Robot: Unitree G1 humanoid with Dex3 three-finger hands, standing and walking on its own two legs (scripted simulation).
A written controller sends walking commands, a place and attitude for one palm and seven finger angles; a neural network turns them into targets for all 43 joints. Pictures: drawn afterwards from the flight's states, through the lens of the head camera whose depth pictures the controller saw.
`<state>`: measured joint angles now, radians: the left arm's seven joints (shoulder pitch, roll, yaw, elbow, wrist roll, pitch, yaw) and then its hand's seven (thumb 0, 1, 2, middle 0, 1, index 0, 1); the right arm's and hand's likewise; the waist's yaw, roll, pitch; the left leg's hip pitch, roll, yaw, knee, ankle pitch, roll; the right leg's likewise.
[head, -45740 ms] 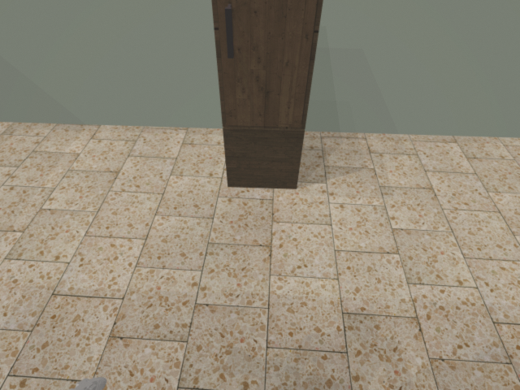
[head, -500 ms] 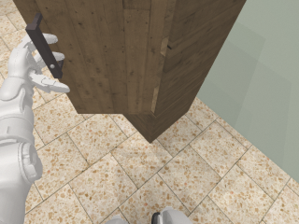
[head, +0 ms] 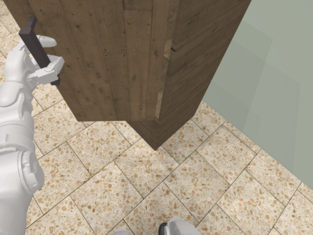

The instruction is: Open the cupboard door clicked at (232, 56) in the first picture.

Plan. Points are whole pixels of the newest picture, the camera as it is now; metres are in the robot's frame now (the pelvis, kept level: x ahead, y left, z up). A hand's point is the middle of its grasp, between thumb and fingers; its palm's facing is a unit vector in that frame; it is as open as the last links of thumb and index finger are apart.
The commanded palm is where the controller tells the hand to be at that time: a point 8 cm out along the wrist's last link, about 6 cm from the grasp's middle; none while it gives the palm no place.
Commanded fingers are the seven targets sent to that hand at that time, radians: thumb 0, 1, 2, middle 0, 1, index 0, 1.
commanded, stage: close the thumb around the handle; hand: left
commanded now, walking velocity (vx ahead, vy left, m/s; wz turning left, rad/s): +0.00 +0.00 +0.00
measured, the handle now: (45, 54) +0.55 +0.23 +0.10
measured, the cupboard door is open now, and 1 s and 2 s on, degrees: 49 78 100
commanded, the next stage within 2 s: pull the door open along its arc in 0.16 s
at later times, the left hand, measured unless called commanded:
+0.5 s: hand (52, 73) +0.49 +0.21 +0.10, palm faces -0.04 -1.00 -0.02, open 5.5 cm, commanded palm +0.45 +0.26 +0.10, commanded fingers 0.00 0.90 0.90 -0.40 -1.35 -0.40 -1.35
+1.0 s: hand (70, 122) +0.36 +0.15 +0.10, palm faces +0.19 -0.98 +0.08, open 6.1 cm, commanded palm +0.30 +0.22 +0.10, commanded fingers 0.00 0.90 0.90 -0.40 -1.35 -0.40 -1.35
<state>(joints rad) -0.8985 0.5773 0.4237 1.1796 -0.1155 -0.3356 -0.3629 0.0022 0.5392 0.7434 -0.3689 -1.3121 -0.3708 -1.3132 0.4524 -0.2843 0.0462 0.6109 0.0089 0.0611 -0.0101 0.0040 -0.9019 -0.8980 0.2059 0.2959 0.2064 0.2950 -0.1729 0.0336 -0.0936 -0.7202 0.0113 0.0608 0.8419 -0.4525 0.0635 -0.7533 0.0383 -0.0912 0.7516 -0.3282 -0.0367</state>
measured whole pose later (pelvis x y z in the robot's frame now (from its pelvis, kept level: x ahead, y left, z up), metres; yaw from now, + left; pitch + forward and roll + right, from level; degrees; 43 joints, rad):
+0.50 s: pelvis +0.00 +0.00 +0.00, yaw +0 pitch +18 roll -2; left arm -0.83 0.57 0.42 1.12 -0.14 -0.32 -0.38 0.00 0.77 0.82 -0.36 -1.35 -0.36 -1.35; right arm 0.43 -0.29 0.04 0.59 0.02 0.06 -0.01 0.00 -0.90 -0.90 0.21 0.30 0.21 0.29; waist -0.16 0.03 -0.10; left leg -0.70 0.01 0.07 0.83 -0.45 0.06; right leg -0.74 0.04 -0.08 0.75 -0.33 -0.04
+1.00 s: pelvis +0.01 -0.01 +0.02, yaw -1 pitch +11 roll -1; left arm -0.11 0.10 0.18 0.22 -0.20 -0.17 0.05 0.01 0.71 0.74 -0.32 -1.32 -0.35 -1.27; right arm 0.22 -0.22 0.01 0.51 0.03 0.01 0.03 0.01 -0.90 -0.90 0.20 0.30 0.20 0.29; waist -0.02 0.04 -0.12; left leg -0.46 -0.01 0.08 0.70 -0.42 0.05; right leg -0.54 0.03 -0.05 0.68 -0.33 -0.04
